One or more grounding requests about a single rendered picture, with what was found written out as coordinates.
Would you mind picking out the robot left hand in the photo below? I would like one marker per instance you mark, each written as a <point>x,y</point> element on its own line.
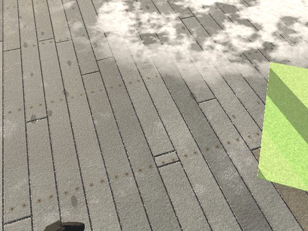
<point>65,226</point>

